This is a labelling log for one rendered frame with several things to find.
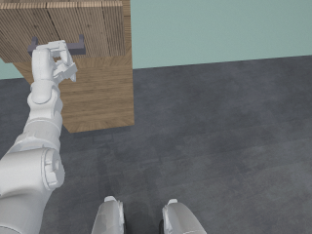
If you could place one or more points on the cabinet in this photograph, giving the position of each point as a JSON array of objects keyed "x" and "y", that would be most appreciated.
[{"x": 103, "y": 95}]

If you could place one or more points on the handle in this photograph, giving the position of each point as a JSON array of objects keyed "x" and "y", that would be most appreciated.
[{"x": 75, "y": 49}]

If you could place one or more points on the robot left hand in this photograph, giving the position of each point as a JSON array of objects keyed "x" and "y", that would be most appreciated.
[{"x": 45, "y": 68}]

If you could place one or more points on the robot thigh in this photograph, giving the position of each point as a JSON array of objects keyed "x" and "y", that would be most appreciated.
[
  {"x": 109, "y": 219},
  {"x": 178, "y": 218}
]

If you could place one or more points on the robot left forearm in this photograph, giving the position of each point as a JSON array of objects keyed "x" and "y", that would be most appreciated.
[{"x": 43, "y": 126}]

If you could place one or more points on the robot right thigh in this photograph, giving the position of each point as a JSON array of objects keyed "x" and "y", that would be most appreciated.
[{"x": 178, "y": 218}]

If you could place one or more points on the drawer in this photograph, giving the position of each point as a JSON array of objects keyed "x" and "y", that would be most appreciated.
[{"x": 100, "y": 21}]

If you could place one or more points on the robot left upper arm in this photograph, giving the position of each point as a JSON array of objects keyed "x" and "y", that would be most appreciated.
[{"x": 27, "y": 180}]

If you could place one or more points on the robot left thigh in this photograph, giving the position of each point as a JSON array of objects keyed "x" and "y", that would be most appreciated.
[{"x": 109, "y": 219}]

